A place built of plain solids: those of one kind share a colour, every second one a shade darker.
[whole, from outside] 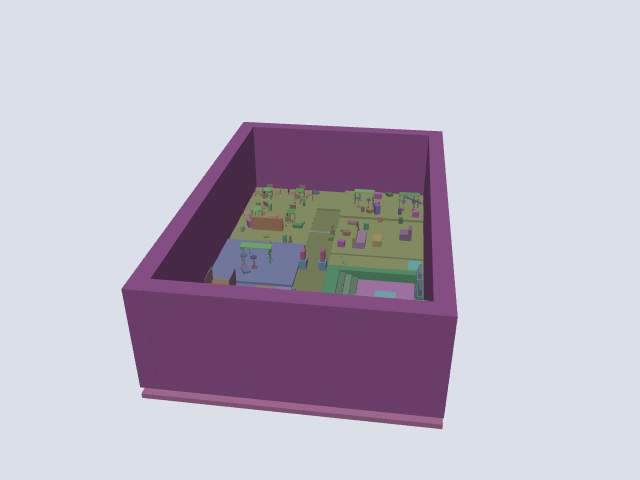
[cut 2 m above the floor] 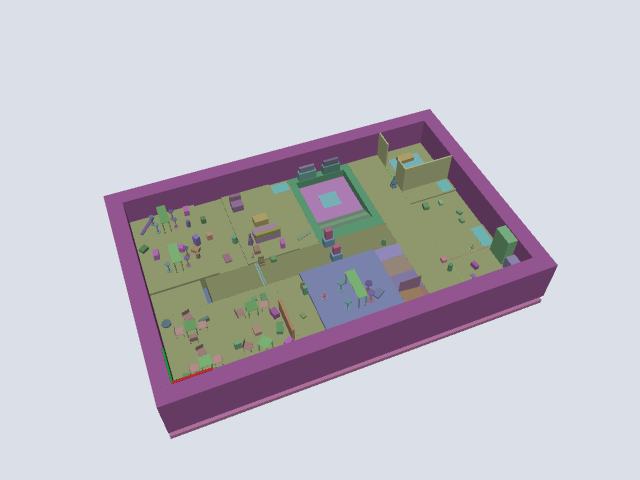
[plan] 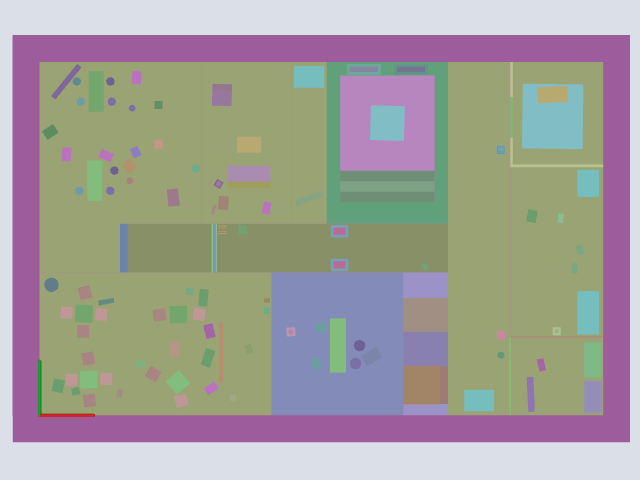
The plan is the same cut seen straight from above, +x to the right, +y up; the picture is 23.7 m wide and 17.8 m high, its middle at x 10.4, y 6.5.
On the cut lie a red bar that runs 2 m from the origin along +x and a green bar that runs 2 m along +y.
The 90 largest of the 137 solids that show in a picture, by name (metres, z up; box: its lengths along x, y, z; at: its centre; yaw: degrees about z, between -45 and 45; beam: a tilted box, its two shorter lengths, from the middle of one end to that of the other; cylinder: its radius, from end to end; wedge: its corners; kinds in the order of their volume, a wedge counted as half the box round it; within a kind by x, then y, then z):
{
 "wall_1": {"box": [1.0, 13.1, 6.0], "at": [-0.5, 6.55, 2.0]},
 "wall_2": {"box": [22.9, 1.0, 6.0], "at": [10.45, -0.5, 2.0]},
 "wall_3": {"box": [22.9, 1.0, 6.0], "at": [10.45, 13.6, 2.0]},
 "wall_4": {"box": [1.0, 13.1, 6.0], "at": [21.4, 6.55, 2.0]},
 "floor_1": {"box": [2.98, 1.8, 1.0], "at": [1.49, 6.2, -0.5]},
 "floor_2": {"box": [4.2, 6.0, 1.16], "at": [2.1, 10.1, -0.42]},
 "floor_3": {"box": [7.0, 5.3, 1.0], "at": [3.5, 2.65, -0.5]},
 "floor_4": {"box": [1.8, 6.0, 1.0], "at": [5.1, 10.1, -0.5]},
 "floor_5": {"box": [3.35, 6.0, 1.1], "at": [7.67, 10.1, -0.45]},
 "floor_6": {"box": [1.6, 5.3, 1.0], "at": [7.8, 2.65, -0.5]},
 "floor_7": {"box": [11.88, 1.8, 1.0], "at": [9.21, 6.2, -0.5]},
 "floor_8": {"box": [1.3, 6.0, 1.0], "at": [10.0, 10.1, -0.5]},
 "floor_9": {"box": [2.3, 13.1, 1.0], "at": [16.3, 6.55, -0.5]},
 "floor_10": {"box": [3.45, 2.9, 1.0], "at": [19.18, 1.45, -0.5]},
 "floor_11": {"box": [3.45, 1.8, 1.0], "at": [19.18, 3.8, -0.5]},
 "floor_12": {"box": [3.45, 3.3, 0.9], "at": [19.18, 6.35, -0.55]},
 "floor_13": {"box": [3.45, 1.2, 1.0], "at": [19.18, 8.6, -0.5]},
 "floor_14": {"box": [3.45, 3.9, 1.0], "at": [19.18, 11.15, -0.5]},
 "floor_base_1": {"box": [22.9, 15.1, 0.3], "at": [10.45, 6.55, -1.57]},
 "floor_deck_1": {"box": [4.89, 5.3, 1.17], "at": [11.04, 2.65, -0.41]},
 "floor_rim_1": {"box": [0.5, 4.7, 1.0], "at": [10.9, 10.25, -0.5]},
 "floor_rim_2": {"box": [4.5, 0.8, 1.0], "at": [12.9, 7.5, -0.5]},
 "floor_rim_3": {"box": [4.5, 0.5, 1.0], "at": [12.9, 12.85, -0.5]},
 "floor_rim_4": {"box": [0.5, 4.7, 1.0], "at": [14.9, 10.25, -0.5]},
 "floor_pit_1": {"box": [3.5, 3.53, 0.4], "at": [12.9, 10.84, -0.8]},
 "floor_fore_1": {"box": [1.66, 0.42, 1.0], "at": [14.32, 0.21, -0.5]},
 "floor_fore_2": {"box": [1.66, 1.28, 1.0], "at": [14.32, 2.46, -0.5]},
 "floor_fore_3": {"box": [1.66, 0.95, 1.0], "at": [14.32, 4.83, -0.5]},
 "step_down_1": {"box": [3.5, 0.39, 0.85], "at": [12.9, 8.1, -0.57]},
 "step_down_2": {"box": [3.5, 0.39, 0.7], "at": [12.9, 8.48, -0.65]},
 "step_down_3": {"box": [3.5, 0.39, 0.55], "at": [12.9, 8.88, -0.72]},
 "floor_before_steps_1": {"box": [1.66, 1.25, 1.0], "at": [14.32, 3.73, -0.5]},
 "tall_1": {"box": [0.64, 1.3, 2.25], "at": [20.52, 2.05, 1.12]},
 "part_1": {"box": [0.1, 1.0, 2.65], "at": [17.5, 9.8, 1.27]},
 "part_2": {"box": [0.1, 1.3, 2.65], "at": [17.5, 12.45, 1.27]},
 "part_3": {"box": [3.45, 0.1, 2.65], "at": [19.18, 9.25, 1.27]},
 "ramp_ramp_1": {"wedge": [[13.49, 0.42, -1.0], [13.49, 0.42, 0.17], [13.49, 1.82, -1.0], [13.49, 1.82, 0.17], [14.85, 0.42, -1.0], [14.85, 0.42, 0.0], [14.85, 1.82, -1.0], [14.85, 1.82, 0.0]]},
 "counter_1": {"box": [0.64, 1.18, 0.88], "at": [20.52, 0.68, 0.44]},
 "edgeN_1": {"box": [1.25, 0.4, 0.65], "at": [12.03, 12.83, 0.33]},
 "edgeN_2": {"box": [1.25, 0.4, 0.65], "at": [13.78, 12.83, 0.33]},
 "sofa_seat_1": {"box": [1.6, 0.84, 0.46], "at": [7.77, 8.84, 0.33]},
 "bag_1": {"box": [0.34, 0.52, 0.44], "at": [1.0, 9.67, 0.38], "yaw": -4.9},
 "bag_2": {"box": [0.49, 0.33, 0.4], "at": [2.47, 9.63, 0.36], "yaw": -22.3},
 "bag_3": {"box": [0.35, 0.48, 0.42], "at": [3.6, 12.52, 0.37], "yaw": -5.1},
 "bag_4": {"box": [0.35, 0.52, 0.41], "at": [6.3, 3.12, 0.2], "yaw": 13.0},
 "bag_5": {"box": [0.47, 0.31, 0.48], "at": [6.37, 1.0, 0.24], "yaw": 31.1},
 "bag_6": {"box": [0.28, 0.45, 0.45], "at": [8.42, 7.69, 0.33], "yaw": -12.3},
 "bag_7": {"box": [0.25, 0.46, 0.31], "at": [18.61, 1.87, 0.15], "yaw": 13.3},
 "low_1": {"box": [0.9, 0.6, 0.46], "at": [7.77, 10.03, 0.33], "yaw": -0.1},
 "low_2": {"box": [1.1, 0.6, 0.29], "at": [19.03, 11.89, 0.15], "yaw": 2.1},
 "floor_before_ramp_1": {"box": [0.3, 1.4, 1.0], "at": [15.0, 1.12, -0.5]},
 "low_rug_1": {"box": [1.26, 1.29, 0.06], "at": [12.9, 10.84, -0.62], "yaw": -1.5},
 "low_rug_2": {"box": [2.25, 2.4, 0.06], "at": [19.03, 11.08, -0.02], "yaw": -0.6},
 "neck_1": {"box": [0.65, 0.47, 0.6], "at": [11.12, 5.58, 0.3]},
 "neck_2": {"box": [0.65, 0.47, 0.6], "at": [11.12, 6.83, 0.3]},
 "screenE_1": {"box": [0.16, 2.2, 0.98], "at": [6.73, 2.32, 0.49]},
 "arm1b_seat_1": {"box": [0.73, 0.81, 0.46], "at": [6.76, 11.88, 0.33], "yaw": -1.5},
 "floor_gap_1": {"box": [0.29, 1.8, 0.5], "at": [3.12, 6.2, -1.15]},
 "crate_1": {"box": [0.5, 0.38, 0.19], "at": [0.4, 10.51, 0.26], "yaw": 33.7},
 "crate_2": {"box": [0.42, 0.48, 0.2], "at": [0.69, 1.09, 0.1], "yaw": -11.8},
 "crate_3": {"box": [0.34, 0.63, 0.24], "at": [6.08, 4.36, 0.12], "yaw": -4.8},
 "crate_4": {"box": [0.37, 0.66, 0.27], "at": [6.25, 2.13, 0.14], "yaw": -18.2},
 "crate_5": {"box": [0.36, 0.46, 0.25], "at": [18.26, 7.39, 0.03], "yaw": -11.6},
 "low_mat_1": {"box": [1.12, 0.8, 0.06], "at": [10.0, 12.55, -0.02]},
 "low_mat_2": {"box": [1.1, 0.8, 0.06], "at": [16.3, 0.55, -0.02]},
 "low_mat_3": {"box": [0.8, 1.62, 0.06], "at": [20.35, 3.8, -0.02]},
 "low_mat_4": {"box": [0.8, 1.02, 0.06], "at": [20.35, 8.6, -0.02]},
 "edgeN_plant_1": {"box": [1.05, 0.2, 0.41], "at": [12.03, 12.83, 0.85]},
 "edgeN_plant_2": {"box": [1.05, 0.2, 0.41], "at": [13.78, 12.83, 0.85]},
 "neck_plant_1": {"box": [0.45, 0.27, 0.61], "at": [11.12, 5.58, 0.91]},
 "neck_plant_2": {"box": [0.45, 0.27, 0.76], "at": [11.12, 6.83, 0.98]},
 "sofa_back_1": {"box": [1.6, 0.25, 0.29], "at": [7.77, 8.54, 0.7]},
 "step_stool_1": {"box": [0.38, 0.52, 0.26], "at": [5.02, 2.47, 0.13], "yaw": 3.6},
 "step_stool_2": {"box": [0.37, 0.5, 0.27], "at": [6.82, 7.88, 0.23], "yaw": -3.9},
 "backpack_1": {"box": [0.3, 0.27, 0.56], "at": [1.34, 0.89, 0.28], "yaw": 13.5},
 "backpack_2": {"box": [0.38, 0.23, 0.52], "at": [3.75, 1.9, 0.26], "yaw": 6.2},
 "edge_bin_1": {"cylinder": 0.17, "from": [5.79, 9.14, 0.0], "to": [5.79, 9.14, 0.56]},
 "edge_bin_2": {"box": [0.23, 0.23, 0.66], "at": [8.44, 3.88, 0.33]},
 "bin_1": {"box": [0.31, 0.38, 0.7], "at": [3.56, 9.76, 0.51], "yaw": 23.9},
 "arm1b_back_1": {"box": [0.73, 0.25, 0.37], "at": [6.77, 12.16, 0.74], "yaw": -1.5},
 "ramp_sidea_1": {"box": [1.36, 0.04, 1.12], "at": [14.17, 0.4, 0.51]},
 "ramp_sideb_1": {"box": [1.36, 0.04, 1.12], "at": [14.17, 1.84, 0.51]},
 "carton_folded_1": {"box": [0.66, 0.46, 0.17], "at": [12.32, 2.17, 0.2], "yaw": 31.4},
 "edge_backpack_1": {"box": [0.33, 0.33, 0.43], "at": [4.42, 10.05, 0.21]},
 "carton_1": {"box": [0.46, 0.38, 0.25], "at": [3.34, 9.24, 0.28], "yaw": -42.7},
 "top_1": {"box": [0.6, 2.0, 0.034], "at": [11.07, 2.59, 1.26]},
 "inway_carton_folded_1": {"box": [0.42, 0.64, 0.14], "at": [4.96, 8.07, 0.02], "yaw": 5.3},
 "edge_carton_1": {"box": [0.3, 0.3, 0.4], "at": [4.42, 11.5, 0.2]},
 "hose_coil_1": {"cylinder": 0.27, "from": [0.44, 4.84, -0.05], "to": [0.44, 4.84, 0.1]},
 "plank_1": {"box": [0.25, 1.3, 0.1], "at": [18.22, 0.78, 0.0], "yaw": 2.6}
}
